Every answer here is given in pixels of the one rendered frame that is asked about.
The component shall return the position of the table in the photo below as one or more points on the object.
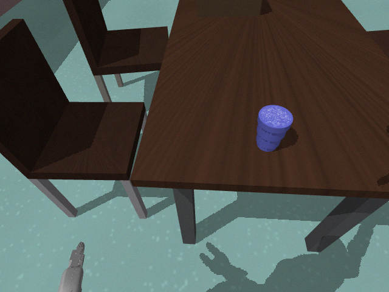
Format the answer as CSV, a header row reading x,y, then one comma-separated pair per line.
x,y
311,57

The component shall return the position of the left robot hand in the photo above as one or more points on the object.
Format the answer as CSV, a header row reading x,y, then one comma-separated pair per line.
x,y
72,277

